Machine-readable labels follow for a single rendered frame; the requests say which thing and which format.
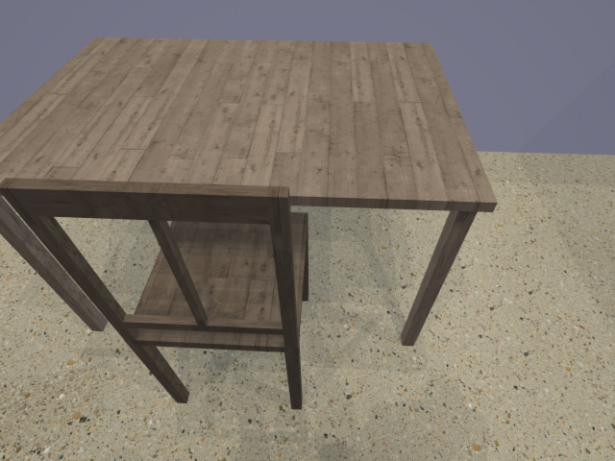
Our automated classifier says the chair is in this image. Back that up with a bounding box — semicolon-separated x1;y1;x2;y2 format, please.
0;178;308;410

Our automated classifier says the table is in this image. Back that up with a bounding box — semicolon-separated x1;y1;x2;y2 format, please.
0;37;498;346

